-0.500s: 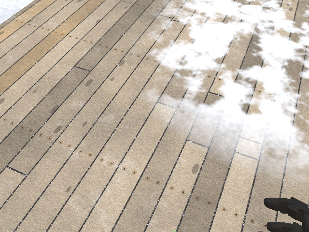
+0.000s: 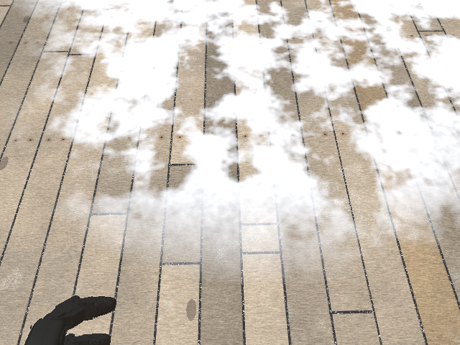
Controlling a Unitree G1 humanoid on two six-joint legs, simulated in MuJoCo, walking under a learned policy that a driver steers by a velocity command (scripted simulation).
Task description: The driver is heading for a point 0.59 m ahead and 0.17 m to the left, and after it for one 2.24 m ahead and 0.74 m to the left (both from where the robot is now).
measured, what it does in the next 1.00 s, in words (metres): walks ahead, turning left: left foot, then right foot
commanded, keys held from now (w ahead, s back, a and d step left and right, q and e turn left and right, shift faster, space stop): w+q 0.70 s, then q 0.20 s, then no key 0.06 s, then e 0.04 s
